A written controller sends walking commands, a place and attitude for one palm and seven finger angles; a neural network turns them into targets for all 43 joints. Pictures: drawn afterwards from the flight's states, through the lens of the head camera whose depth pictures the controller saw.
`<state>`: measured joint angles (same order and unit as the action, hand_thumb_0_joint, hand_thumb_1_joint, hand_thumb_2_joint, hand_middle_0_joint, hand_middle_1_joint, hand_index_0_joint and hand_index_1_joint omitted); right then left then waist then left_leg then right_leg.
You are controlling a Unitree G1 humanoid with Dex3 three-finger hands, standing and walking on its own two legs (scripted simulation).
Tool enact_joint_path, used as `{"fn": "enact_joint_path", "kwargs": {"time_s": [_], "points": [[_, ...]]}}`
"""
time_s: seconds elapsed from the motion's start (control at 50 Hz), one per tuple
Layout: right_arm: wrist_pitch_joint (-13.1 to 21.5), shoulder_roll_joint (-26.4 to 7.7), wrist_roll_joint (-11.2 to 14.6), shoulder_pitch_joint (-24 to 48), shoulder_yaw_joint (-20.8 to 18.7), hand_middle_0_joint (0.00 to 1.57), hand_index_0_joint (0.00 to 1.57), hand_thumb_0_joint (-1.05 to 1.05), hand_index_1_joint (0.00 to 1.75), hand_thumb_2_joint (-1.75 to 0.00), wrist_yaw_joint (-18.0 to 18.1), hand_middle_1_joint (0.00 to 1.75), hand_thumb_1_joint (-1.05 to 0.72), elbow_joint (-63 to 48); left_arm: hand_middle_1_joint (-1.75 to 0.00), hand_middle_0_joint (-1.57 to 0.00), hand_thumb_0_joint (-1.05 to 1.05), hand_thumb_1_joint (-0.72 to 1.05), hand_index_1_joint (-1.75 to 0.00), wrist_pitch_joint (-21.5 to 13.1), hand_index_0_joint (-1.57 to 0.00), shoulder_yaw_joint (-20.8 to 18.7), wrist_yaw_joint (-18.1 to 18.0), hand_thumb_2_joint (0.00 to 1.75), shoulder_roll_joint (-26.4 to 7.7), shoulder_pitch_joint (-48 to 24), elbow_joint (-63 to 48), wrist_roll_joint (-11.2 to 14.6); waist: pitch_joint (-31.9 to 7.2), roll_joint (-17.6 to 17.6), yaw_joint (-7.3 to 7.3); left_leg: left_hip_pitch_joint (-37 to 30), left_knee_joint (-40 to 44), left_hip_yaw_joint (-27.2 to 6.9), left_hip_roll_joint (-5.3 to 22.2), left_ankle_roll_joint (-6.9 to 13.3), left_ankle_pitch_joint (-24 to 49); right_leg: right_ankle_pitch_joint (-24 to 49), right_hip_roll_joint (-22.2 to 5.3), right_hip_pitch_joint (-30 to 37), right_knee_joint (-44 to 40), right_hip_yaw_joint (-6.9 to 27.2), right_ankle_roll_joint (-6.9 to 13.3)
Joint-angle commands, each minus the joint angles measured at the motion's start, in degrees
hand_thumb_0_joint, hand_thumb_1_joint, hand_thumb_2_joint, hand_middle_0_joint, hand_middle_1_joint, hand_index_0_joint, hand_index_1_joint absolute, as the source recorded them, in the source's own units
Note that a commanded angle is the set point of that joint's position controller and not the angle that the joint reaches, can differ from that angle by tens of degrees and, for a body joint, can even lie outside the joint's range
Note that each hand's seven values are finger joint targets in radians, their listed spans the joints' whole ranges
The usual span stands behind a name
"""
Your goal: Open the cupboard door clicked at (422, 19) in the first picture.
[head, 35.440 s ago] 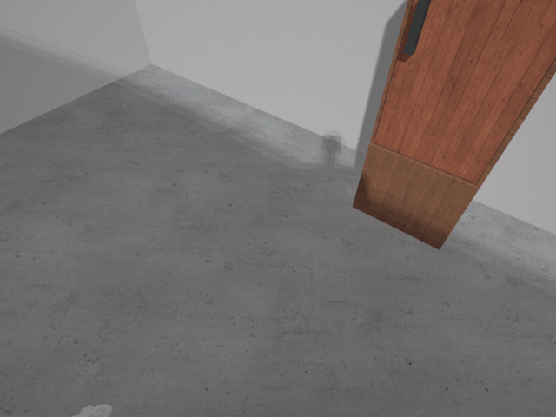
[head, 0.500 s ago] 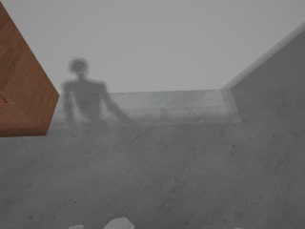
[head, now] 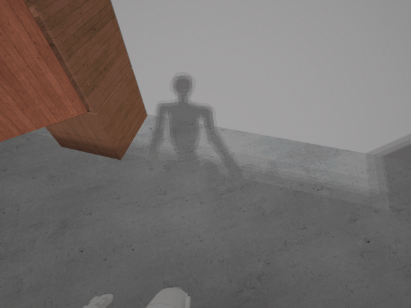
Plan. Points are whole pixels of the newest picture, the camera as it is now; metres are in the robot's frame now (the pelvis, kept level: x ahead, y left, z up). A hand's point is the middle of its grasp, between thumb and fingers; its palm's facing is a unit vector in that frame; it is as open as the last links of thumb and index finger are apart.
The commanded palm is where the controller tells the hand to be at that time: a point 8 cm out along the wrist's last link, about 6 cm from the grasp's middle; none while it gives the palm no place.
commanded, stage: turn to face it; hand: left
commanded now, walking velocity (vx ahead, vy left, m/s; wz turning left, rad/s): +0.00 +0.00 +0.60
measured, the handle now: out of the picture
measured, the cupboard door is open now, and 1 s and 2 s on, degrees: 43 43 43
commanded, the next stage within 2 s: take the last steps up to it in 0.70 s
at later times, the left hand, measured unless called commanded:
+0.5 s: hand out of the picture +0.04 +0.23 -0.15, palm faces +0.31 -0.91 -0.28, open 7.3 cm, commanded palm none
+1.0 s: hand out of the picture -0.02 +0.20 -0.17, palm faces +0.48 -0.85 -0.19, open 7.3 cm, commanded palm none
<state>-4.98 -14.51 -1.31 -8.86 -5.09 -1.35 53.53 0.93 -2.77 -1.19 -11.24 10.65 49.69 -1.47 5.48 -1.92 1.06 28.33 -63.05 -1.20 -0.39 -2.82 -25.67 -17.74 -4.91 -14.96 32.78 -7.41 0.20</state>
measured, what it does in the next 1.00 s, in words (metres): steps on the spot, turning left: left foot, then right foot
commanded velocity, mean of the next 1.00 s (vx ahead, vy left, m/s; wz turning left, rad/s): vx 0.07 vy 0.03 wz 0.38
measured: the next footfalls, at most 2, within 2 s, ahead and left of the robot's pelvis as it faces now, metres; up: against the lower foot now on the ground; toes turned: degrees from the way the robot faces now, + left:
left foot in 0.20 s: +0.04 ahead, +0.14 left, +0.00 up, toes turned +12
right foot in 0.52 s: +0.10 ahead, -0.12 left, +0.00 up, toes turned +14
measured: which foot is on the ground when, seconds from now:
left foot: up 0.00-0.18, down 0.20-0.52, up 0.54-0.80, down 0.82-1.00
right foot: down 0.00-0.20, up 0.22-0.50, down 0.52-0.82, up 0.84-1.00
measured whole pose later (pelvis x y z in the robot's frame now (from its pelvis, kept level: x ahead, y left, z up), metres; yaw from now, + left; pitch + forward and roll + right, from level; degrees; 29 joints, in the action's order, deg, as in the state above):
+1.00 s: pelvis +0.03 +0.01 +0.00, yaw +27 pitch +0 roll +0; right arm 0.0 -9.9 -2.0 -11.3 -1.5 0.6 55.9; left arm 2.5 -3.5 0.9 -11.6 12.7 57.3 -1.3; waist 3.8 0.5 -0.8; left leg 13.4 -28.8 0.0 -0.4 1.5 -15.8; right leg -28.6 -3.7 -22.1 51.5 -4.8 -2.0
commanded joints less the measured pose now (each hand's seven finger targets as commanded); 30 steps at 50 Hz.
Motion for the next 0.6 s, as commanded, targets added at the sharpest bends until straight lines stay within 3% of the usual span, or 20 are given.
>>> {"fn": "enact_joint_path", "kwargs": {"time_s": [0.0,0.04,0.08,0.12,0.14,0.16,0.18,0.2,0.22,0.26,0.28,0.34,0.38,0.44,0.46,0.48,0.5,0.52,0.54,0.58], "points": [[2.0,-1.1,0.6,4.3,0.2,0.2,0.2,0.0,0.3,-0.9,-0.5,0.3,-0.9,-5.7,-0.3,-0.2,0.0,0.9,-0.3,-1.9,-0.2,-2.8,-0.8,0.9,-10.7,3.3,-2.6,-0.1,-6.9,12.3,-2.39,1.1,9.1,4.2,1.7,-1.1,-1.8,31.1,-14.7,11.3,-10.9,6.2,6.0],[2.4,-0.4,0.8,5.7,0.7,0.2,0.2,0.0,0.3,-0.9,-0.6,0.3,-0.9,-6.1,-0.3,-0.2,0.0,0.9,-0.3,-1.8,-0.2,-3.3,-0.7,0.9,-12.1,5.7,-1.2,-0.2,-7.6,12.8,-3.74,-1.4,16.3,6.2,0.9,-0.7,-2.0,35.3,-15.5,13.7,-8.8,5.3,6.0],[2.7,-0.7,0.9,4.7,0.8,0.2,0.2,0.0,0.3,-0.9,-0.5,0.3,-0.9,-6.1,-0.3,-0.2,0.0,0.9,-0.3,-1.6,-0.2,-3.7,-0.6,0.9,-13.2,6.0,-0.7,-0.2,-8.2,13.4,-3.49,-4.8,22.8,7.5,0.3,-0.1,-0.1,36.4,-16.2,13.5,-6.5,4.4,5.4],[3.0,-2.0,0.7,1.6,0.7,0.2,0.2,0.0,0.3,-0.9,-0.3,0.3,-0.9,-5.5,-0.3,-0.2,0.0,0.9,-0.3,-1.4,-0.2,-3.8,-0.2,0.9,-13.4,4.9,-0.7,0.3,-8.8,11.9,-1.48,-12.2,31.6,8.0,-0.1,0.7,7.9,31.5,-15.4,9.4,-2.4,1.3,2.6],[3.2,-3.6,0.6,-0.9,0.2,0.2,0.2,0.0,0.3,-0.9,-0.4,0.3,-0.9,-5.0,-0.3,-0.2,0.0,0.9,-0.3,-1.2,-0.2,-3.8,0.0,0.9,-12.7,3.9,-0.8,0.6,-10.1,8.6,0.14,-18.6,37.5,6.0,1.1,1.6,14.2,26.8,-14.4,5.0,2.8,-0.5,0.3],[3.7,-9.2,0.0,-3.9,-1.2,0.2,0.2,0.0,0.3,-0.9,0.0,0.3,-0.9,-4.9,-0.3,-0.2,0.0,0.9,-0.3,-0.8,-0.2,-3.6,0.3,0.9,-10.2,3.9,-2.5,1.1,-12.5,-4.5,1.95,-27.7,40.3,-8.6,12.3,6.8,27.7,11.6,-9.2,-6.7,13.9,-4.0,-3.6],[3.5,-14.4,-0.1,-8.4,-2.5,0.2,0.2,0.0,0.3,-0.9,0.7,0.3,-0.9,-4.3,-0.3,-0.2,0.0,0.9,-0.3,-0.5,-0.2,-2.1,0.4,0.9,-6.8,0.2,-5.2,1.2,-11.9,-16.5,4.73,-30.6,42.2,-23.6,24.5,15.8,47.6,-21.1,-2.7,-18.3,25.7,-1.9,-6.0],[3.4,-14.7,-0.2,-10.6,-2.6,0.2,0.2,0.0,0.3,-0.9,1.2,0.3,-0.9,-3.1,-0.3,-0.2,0.0,0.9,-0.3,0.2,-0.2,-2.2,0.0,0.9,-8.0,-3.2,-6.5,0.4,-12.0,-10.1,5.51,-27.8,41.6,-23.0,24.5,17.6,38.5,-20.6,-2.3,-19.1,31.8,4.2,-4.9],[3.7,-13.2,-0.4,-8.4,-2.4,0.2,0.2,0.0,0.3,-0.9,1.9,0.3,-0.9,-3.6,-0.3,-0.2,0.0,0.9,-0.3,0.4,-0.2,-2.4,-0.1,0.9,-7.0,-4.7,-5.5,0.5,-11.2,-12.3,4.43,-25.3,41.8,-21.5,20.5,16.2,34.0,-16.7,-2.3,-20.7,33.5,6.1,-4.6],[4.0,-9.9,-0.4,-2.3,-1.2,0.2,0.2,0.0,0.3,-0.9,2.4,0.3,-0.9,-4.9,-0.3,-0.2,0.0,0.9,-0.3,0.5,-0.2,-2.5,0.4,0.9,-7.1,-3.0,-3.6,0.6,-8.2,-9.5,1.43,-19.1,42.4,-15.6,16.3,13.0,30.0,-10.0,-2.1,-17.7,32.2,7.4,-4.7],[4.1,-9.3,-0.4,-1.6,-1.0,0.2,0.2,0.0,0.3,-0.9,2.4,0.3,-0.9,-5.0,-0.3,-0.2,0.0,0.9,-0.3,0.7,-0.2,-2.5,0.6,0.9,-6.7,-2.1,-2.9,0.6,-7.6,-7.3,0.69,-18.4,42.4,-14.0,14.8,12.2,30.3,-8.9,-1.4,-16.1,29.5,6.9,-4.6],[4.0,-9.4,-0.5,-1.6,-0.9,0.2,0.2,0.0,0.3,-0.9,2.4,0.3,-0.9,-4.6,-0.3,-0.2,0.0,0.9,-0.3,0.7,-0.2,-2.1,0.7,0.9,-6.1,-1.5,-2.4,0.7,-7.9,-6.2,0.52,-17.0,42.4,-12.9,13.2,11.7,27.9,-8.9,0.6,-10.9,20.5,5.6,-4.4],[3.6,-9.4,-0.6,-0.7,-1.0,0.2,0.2,0.0,0.3,-0.9,2.2,0.3,-0.9,-4.7,-0.3,-0.2,0.0,0.9,-0.3,0.7,-0.2,-2.1,0.6,0.9,-5.9,-0.1,-2.1,0.7,-7.9,-7.6,0.08,-14.7,42.6,-13.8,12.7,11.5,24.3,-8.2,2.0,-6.6,14.4,4.6,-4.0],[3.1,-8.7,-0.2,1.9,-1.0,0.2,0.2,0.0,0.3,-0.9,1.9,0.3,-0.9,-5.1,-0.3,-0.2,0.0,0.9,-0.3,0.1,-0.2,-2.3,0.5,0.9,-6.5,5.0,-0.7,0.7,-7.0,-6.5,-2.48,-7.3,39.6,-13.1,9.9,9.0,18.2,0.3,3.8,4.5,0.7,3.5,-3.5],[3.0,-7.1,0.2,2.2,-0.8,0.2,0.2,0.0,0.3,-0.9,1.6,0.3,-0.9,-5.6,-0.3,-0.2,0.0,0.9,-0.3,-0.5,-0.2,-2.7,0.2,0.9,-8.2,7.2,-0.3,0.6,-7.2,-1.8,-3.71,-2.9,34.9,-11.3,7.0,6.7,13.7,2.2,0.8,10.5,-8.1,6.5,-2.9],[3.0,-3.6,0.7,1.5,-0.4,0.2,0.2,0.0,0.3,-0.9,1.3,0.3,-0.9,-6.4,-0.3,-0.2,0.0,0.9,-0.3,-1.1,-0.2,-3.7,-0.3,0.9,-12.8,8.2,-0.2,-0.2,-7.1,12.0,-4.23,5.4,23.4,-4.2,-0.5,2.7,3.3,-0.1,-11.7,14.6,-15.9,21.8,1.6],[2.9,-3.3,0.5,2.1,-0.3,0.2,0.2,0.0,0.3,-0.9,0.9,0.3,-0.9,-7.5,-0.3,-0.2,0.0,0.9,-0.3,-1.1,-0.2,-3.9,-0.4,0.9,-15.9,7.1,-1.0,-0.3,-5.8,19.6,-4.44,4.5,8.8,-0.3,-3.0,1.4,-8.6,1.1,-22.3,8.0,-20.2,29.3,8.1],[2.5,-4.2,0.3,1.8,-0.5,0.2,0.2,0.0,0.3,-0.9,0.8,0.3,-0.9,-6.9,-0.3,-0.2,0.0,0.9,-0.3,-1.3,-0.2,-3.4,-0.5,0.9,-14.1,5.3,-1.7,-0.1,-5.5,15.7,-3.41,2.7,0.2,-2.4,-0.9,1.9,-6.8,-1.0,-20.8,2.4,-19.8,27.3,9.6],[2.1,-3.8,0.3,1.9,-0.9,0.2,0.2,0.0,0.3,-0.9,0.8,0.3,-0.9,-6.0,-0.3,-0.2,0.0,0.9,-0.3,-1.2,-0.2,-3.3,-0.9,0.9,-12.0,2.4,-2.1,-0.1,-4.7,15.9,-1.85,3.3,-4.5,-2.3,0.5,1.7,-4.5,3.4,-18.3,1.6,-18.4,24.6,8.9],[1.9,-2.6,0.3,1.4,-0.2,0.2,0.2,0.0,0.3,-0.9,0.4,0.3,-0.9,-4.5,-0.3,-0.2,0.0,0.9,-0.3,-1.4,-0.2,-2.4,-0.8,0.9,-9.7,0.2,-2.2,-0.1,-3.0,14.6,-0.71,1.5,-2.7,-0.6,1.5,0.7,-1.9,13.6,-14.1,0.9,-15.8,14.4,7.2]]}}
